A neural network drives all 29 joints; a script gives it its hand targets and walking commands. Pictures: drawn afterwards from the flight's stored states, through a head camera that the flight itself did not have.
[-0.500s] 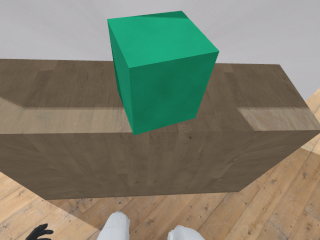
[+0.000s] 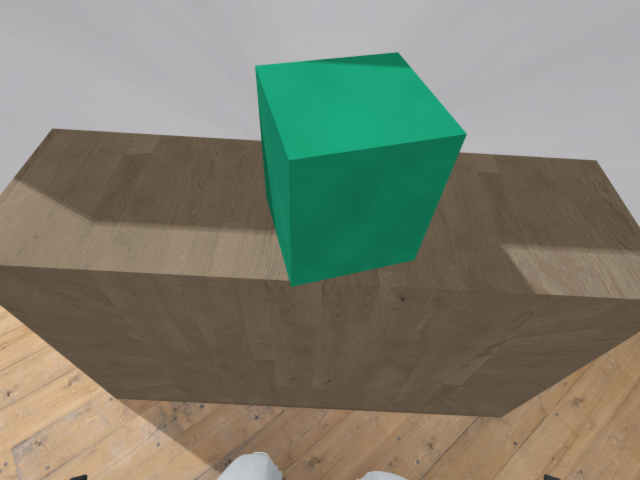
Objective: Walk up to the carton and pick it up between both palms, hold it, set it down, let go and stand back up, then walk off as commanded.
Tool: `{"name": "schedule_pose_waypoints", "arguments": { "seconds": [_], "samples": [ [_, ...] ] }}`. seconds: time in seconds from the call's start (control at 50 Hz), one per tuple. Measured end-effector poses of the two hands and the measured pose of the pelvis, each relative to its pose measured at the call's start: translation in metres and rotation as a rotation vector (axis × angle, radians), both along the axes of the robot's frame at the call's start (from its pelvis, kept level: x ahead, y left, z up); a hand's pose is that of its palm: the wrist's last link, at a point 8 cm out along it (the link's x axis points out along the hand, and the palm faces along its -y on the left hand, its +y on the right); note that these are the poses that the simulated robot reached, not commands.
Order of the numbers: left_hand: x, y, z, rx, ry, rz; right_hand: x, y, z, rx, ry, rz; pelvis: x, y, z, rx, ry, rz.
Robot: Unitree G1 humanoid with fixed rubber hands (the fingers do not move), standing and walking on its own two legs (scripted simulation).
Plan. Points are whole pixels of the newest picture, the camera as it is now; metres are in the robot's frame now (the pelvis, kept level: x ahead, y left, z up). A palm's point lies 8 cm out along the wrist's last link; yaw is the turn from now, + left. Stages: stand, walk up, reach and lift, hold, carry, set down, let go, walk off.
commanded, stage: walk up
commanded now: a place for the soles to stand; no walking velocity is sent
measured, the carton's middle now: (343, 173) +0.51 +0.00 +0.09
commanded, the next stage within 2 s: none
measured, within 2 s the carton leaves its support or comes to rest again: neither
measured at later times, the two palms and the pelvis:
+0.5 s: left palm out of the picture +0.08 +0.32 -0.09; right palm out of the picture +0.09 -0.31 -0.10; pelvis +0.01 -0.01 +0.01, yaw +1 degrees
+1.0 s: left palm out of the picture +0.05 +0.34 -0.12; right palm out of the picture +0.13 -0.27 -0.08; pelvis +0.05 +0.03 +0.01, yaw +2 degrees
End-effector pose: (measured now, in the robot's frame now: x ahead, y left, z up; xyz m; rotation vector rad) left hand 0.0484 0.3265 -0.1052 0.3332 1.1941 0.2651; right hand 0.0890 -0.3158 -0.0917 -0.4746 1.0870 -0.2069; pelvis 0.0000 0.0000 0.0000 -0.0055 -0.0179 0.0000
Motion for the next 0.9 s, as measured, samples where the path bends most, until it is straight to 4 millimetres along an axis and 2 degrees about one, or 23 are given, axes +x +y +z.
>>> {"name": "schedule_pose_waypoints", "arguments": {
  "seconds": [0.08, 0.2, 0.28, 0.4, 0.56, 0.66, 0.8, 0.9],
  "samples": [
    [0.009, -0.012, -0.006, -0.03, -0.016, -0.012, -0.004, -0.007, 0.004, -0.004, 0.008, -0.006, 0.0, -0.008, 0.0, 0.001, 0.003, 0.016],
    [0.004, -0.03, -0.005, -0.033, 0.002, -0.003, -0.005, -0.022, 0.004, 0.016, 0.051, -0.036, 0.007, -0.021, 0.006, 0.014, 0.02, 0.019],
    [0.005, -0.025, 0.001, -0.013, 0.021, 0.001, -0.004, -0.018, -0.001, 0.035, 0.062, -0.04, 0.011, -0.019, 0.008, 0.01, 0.033, 0.022],
    [0.021, -0.015, 0.008, 0.008, -0.011, 0.0, -0.002, -0.004, -0.007, 0.06, 0.068, -0.037, 0.01, -0.012, 0.009, 0.001, 0.034, 0.024],
    [0.044, -0.009, 0.011, -0.005, -0.062, -0.011, 0.001, 0.004, -0.003, 0.058, 0.057, -0.04, 0.01, -0.004, 0.011, -0.009, 0.036, 0.024],
    [0.051, -0.009, 0.01, -0.02, -0.07, -0.013, 0.004, 0.004, 0.001, 0.047, 0.054, -0.037, 0.011, -0.002, 0.012, -0.011, 0.043, 0.024],
    [0.044, -0.009, 0.007, -0.042, -0.057, -0.01, 0.011, 0.007, 0.006, 0.054, 0.046, -0.02, 0.016, -0.001, 0.014, -0.011, 0.045, 0.025],
    [0.016, 0.003, 0.003, -0.058, 0.002, 0.019, 0.027, 0.021, 0.012, 0.063, 0.05, 0.015, 0.032, 0.012, 0.017, -0.025, 0.019, 0.027]
  ]
}}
